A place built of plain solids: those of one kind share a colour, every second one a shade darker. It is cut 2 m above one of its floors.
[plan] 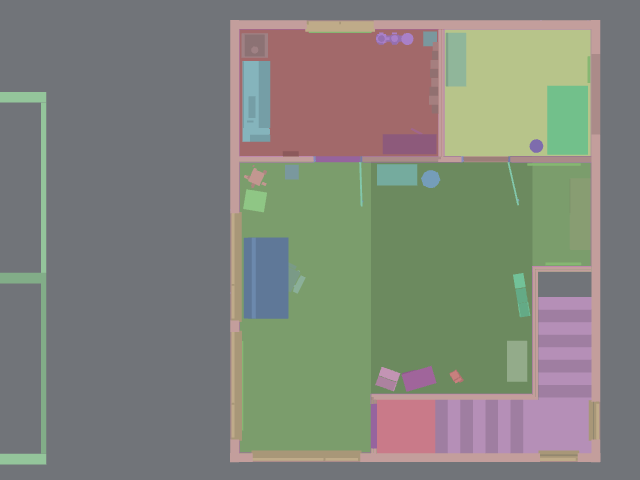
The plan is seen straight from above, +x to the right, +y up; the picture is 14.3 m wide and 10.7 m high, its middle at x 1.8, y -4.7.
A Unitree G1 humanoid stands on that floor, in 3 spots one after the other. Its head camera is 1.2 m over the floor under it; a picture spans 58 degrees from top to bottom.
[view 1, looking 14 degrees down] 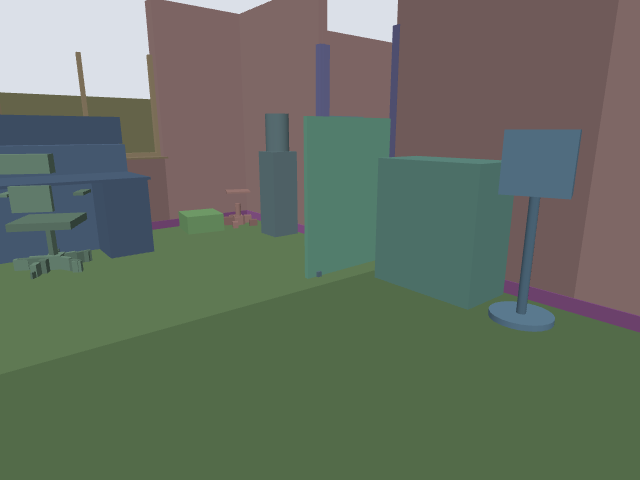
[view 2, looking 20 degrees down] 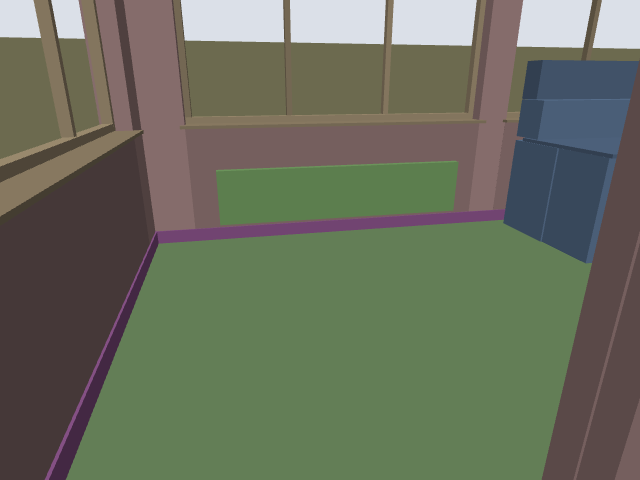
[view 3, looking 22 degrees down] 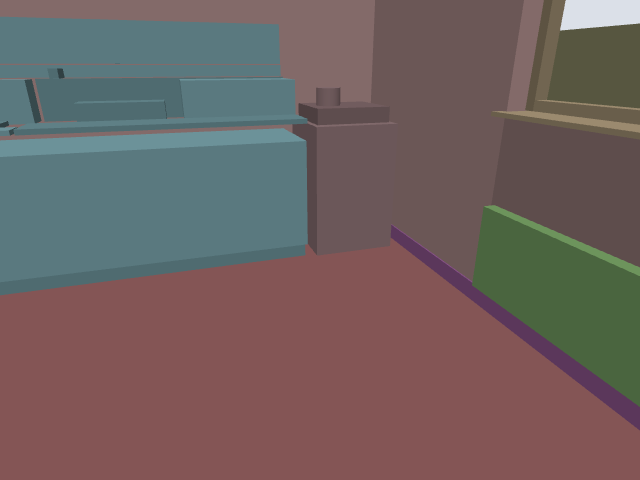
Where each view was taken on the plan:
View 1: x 5.50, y -6.05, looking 141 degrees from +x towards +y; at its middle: door_leaf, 3.65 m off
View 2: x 3.42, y -8.86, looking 168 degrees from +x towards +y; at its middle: raised_floor_control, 3.51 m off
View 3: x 3.20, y -1.45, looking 162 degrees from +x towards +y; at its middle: fridge_low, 2.90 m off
